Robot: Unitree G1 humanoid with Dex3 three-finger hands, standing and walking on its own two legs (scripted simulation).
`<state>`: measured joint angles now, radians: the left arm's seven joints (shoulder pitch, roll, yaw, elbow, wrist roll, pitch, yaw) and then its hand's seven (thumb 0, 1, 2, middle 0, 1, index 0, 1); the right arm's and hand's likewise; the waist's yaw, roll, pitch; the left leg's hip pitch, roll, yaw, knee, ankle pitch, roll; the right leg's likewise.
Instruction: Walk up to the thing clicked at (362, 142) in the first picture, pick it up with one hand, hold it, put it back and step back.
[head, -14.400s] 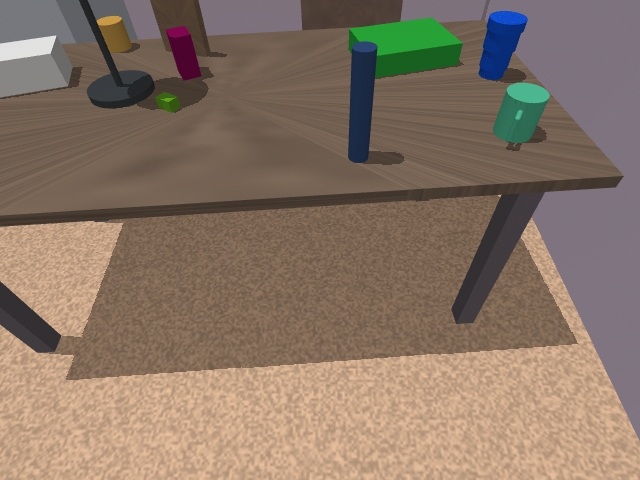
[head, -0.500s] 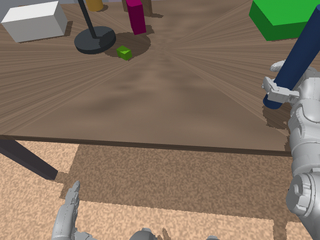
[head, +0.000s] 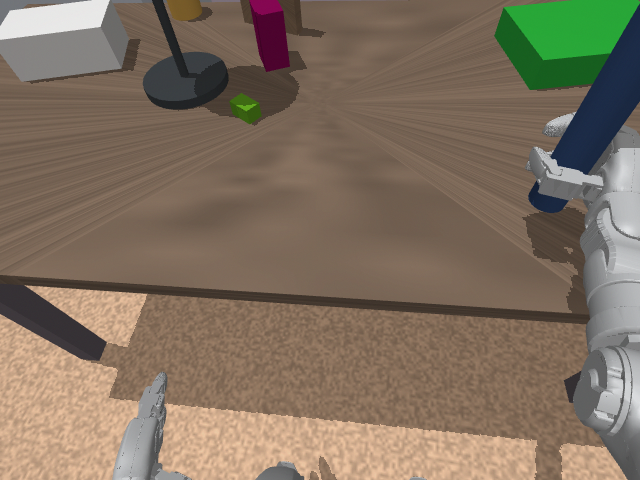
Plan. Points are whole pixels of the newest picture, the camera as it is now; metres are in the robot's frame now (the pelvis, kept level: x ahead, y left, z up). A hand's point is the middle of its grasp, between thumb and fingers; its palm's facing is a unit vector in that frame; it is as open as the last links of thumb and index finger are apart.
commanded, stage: lift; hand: right
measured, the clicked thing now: (594, 125) +0.48 -0.24 +0.17
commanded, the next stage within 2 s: hold in 1.42 s
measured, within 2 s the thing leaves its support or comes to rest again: neither
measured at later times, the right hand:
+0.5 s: hand (578, 139) +0.44 -0.21 +0.18, palm faces +0.21 +0.98 -0.01, open 5.9 cm
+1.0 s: hand (601, 147) +0.37 -0.18 +0.24, palm faces +0.19 +0.98 -0.02, open 5.9 cm
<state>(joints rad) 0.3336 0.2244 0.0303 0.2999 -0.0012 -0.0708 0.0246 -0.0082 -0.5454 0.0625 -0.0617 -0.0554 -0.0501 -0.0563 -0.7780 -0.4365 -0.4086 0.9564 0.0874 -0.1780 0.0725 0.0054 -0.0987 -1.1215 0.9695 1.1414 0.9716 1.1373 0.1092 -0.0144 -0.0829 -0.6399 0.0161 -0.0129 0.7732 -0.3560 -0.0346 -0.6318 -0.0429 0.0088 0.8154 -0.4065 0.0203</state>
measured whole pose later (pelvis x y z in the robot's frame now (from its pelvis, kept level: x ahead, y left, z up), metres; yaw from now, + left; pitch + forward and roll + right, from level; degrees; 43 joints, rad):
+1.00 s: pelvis -0.01 +0.01 +0.02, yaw -1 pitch +1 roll +0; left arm 0.29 0.24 0.10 0.48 -0.04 -0.07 0.05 -0.01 -0.53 0.06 -0.05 -0.05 -0.04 -0.05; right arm -0.47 -0.26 -0.27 0.15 0.18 0.36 0.00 0.01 -0.10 -1.13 0.97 1.15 0.97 1.13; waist 0.00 -0.06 -0.07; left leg -0.34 0.03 0.00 0.63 -0.31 -0.02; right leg -0.31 -0.03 0.01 0.61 -0.32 0.03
